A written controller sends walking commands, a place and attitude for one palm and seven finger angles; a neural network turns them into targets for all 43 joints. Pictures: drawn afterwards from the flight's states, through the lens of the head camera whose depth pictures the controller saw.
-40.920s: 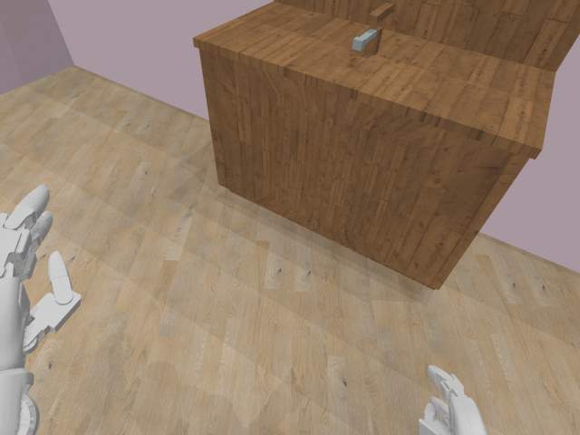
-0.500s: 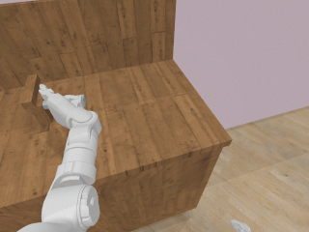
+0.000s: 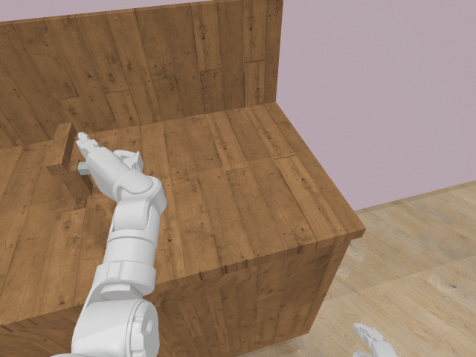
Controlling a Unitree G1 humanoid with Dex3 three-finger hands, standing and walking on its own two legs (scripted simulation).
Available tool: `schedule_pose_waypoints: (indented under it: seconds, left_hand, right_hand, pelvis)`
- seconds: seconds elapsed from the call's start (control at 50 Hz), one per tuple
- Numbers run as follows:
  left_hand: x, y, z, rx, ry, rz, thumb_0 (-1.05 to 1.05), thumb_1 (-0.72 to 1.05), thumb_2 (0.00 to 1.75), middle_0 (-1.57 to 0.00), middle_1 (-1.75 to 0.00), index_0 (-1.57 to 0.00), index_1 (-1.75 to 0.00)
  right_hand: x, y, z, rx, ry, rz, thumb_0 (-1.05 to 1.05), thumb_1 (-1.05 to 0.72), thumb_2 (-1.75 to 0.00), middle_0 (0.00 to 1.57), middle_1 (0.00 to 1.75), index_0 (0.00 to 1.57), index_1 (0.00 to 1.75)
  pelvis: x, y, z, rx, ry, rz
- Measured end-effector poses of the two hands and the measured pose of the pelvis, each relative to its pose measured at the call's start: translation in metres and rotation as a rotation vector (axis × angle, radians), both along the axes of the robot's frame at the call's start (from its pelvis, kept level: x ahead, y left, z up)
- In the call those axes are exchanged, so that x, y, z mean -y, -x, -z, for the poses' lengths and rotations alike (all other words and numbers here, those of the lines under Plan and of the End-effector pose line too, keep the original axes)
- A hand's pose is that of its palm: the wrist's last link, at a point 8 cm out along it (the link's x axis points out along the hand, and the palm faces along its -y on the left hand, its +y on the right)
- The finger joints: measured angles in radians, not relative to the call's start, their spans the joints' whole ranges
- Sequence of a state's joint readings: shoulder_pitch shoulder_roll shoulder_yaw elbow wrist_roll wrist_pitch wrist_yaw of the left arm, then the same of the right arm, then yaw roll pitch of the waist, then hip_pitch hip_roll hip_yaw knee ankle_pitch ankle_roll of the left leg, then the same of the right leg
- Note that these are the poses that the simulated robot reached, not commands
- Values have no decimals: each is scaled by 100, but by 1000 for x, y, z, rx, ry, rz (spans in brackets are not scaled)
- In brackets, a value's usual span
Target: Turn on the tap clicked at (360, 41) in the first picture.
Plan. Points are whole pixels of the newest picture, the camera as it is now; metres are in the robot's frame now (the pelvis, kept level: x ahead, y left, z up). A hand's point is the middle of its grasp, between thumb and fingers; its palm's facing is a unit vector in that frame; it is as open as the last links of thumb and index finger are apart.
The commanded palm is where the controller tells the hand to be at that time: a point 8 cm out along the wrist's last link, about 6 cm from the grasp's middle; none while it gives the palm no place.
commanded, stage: lift the hand up off the lever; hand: left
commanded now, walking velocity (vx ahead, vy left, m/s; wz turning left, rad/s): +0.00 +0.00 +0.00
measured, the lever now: (135, 163) +0.47 +0.25 +0.07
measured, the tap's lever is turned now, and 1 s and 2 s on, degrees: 81 81 81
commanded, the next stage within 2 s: draw the hand back beside the body in 0.06 s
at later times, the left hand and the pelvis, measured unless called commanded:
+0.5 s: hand (132, 197) +0.33 +0.19 +0.13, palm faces +0.30 -0.94 -0.17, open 7.8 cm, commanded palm +0.29 +0.23 +0.16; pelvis -0.01 -0.01 +0.01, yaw -3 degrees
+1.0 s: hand (82, 230) +0.25 +0.23 +0.16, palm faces +0.27 -0.93 -0.25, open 7.6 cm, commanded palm +0.21 +0.28 +0.17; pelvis -0.01 +0.02 +0.01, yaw -2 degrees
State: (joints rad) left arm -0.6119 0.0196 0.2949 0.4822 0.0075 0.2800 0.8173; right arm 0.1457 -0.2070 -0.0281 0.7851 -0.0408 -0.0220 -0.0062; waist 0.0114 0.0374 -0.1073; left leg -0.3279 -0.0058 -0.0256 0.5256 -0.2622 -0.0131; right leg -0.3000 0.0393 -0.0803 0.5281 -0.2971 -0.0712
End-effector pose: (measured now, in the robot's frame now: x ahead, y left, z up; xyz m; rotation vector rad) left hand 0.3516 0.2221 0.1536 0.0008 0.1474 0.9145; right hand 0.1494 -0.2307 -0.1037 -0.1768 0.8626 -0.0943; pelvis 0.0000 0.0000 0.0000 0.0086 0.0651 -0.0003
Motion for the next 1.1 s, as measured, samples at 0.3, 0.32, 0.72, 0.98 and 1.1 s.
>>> schedule_pose_waypoints:
  seconds: [0.3,0.32,0.72,0.98,1.1]
  left_hand:
    - [9,10,-15,79,-116,299,2,90,90,-15,-15,-15,-15]
    - [11,11,-17,90,-124,361,2,90,90,-15,-15,-15,-15]
    - [-41,116,-21,194,-354,620,2,89,90,-17,-20,-17,-21]
    - [-49,136,-11,176,-348,689,2,89,90,-19,-24,-19,-25]
    - [-70,154,-18,180,-385,624,1,89,90,-20,-26,-19,-26]
  right_hand:
    - [6,-7,-10,40,16,40,1,-91,-89,20,30,20,30]
    - [8,-5,-11,44,17,55,1,-91,-89,20,30,20,30]
    - [4,13,-25,119,37,7,1,-91,-89,19,30,20,30]
    - [-32,-10,-44,217,-4,-13,1,-90,-89,20,30,20,30]
    - [-36,-13,-41,184,15,-47,1,-90,-89,20,30,20,30]
  pelvis:
    - [7,4,-1,44,-8,13]
    - [7,4,-2,52,-8,18]
    - [-5,23,-11,171,11,23]
    - [-19,16,-13,174,16,45]
    - [-25,10,-13,173,19,37]
